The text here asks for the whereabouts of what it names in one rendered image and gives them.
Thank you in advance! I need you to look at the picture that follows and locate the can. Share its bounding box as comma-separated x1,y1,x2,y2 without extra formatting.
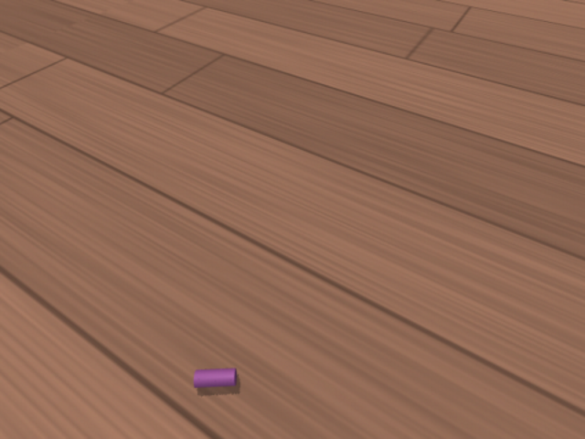
194,368,237,388

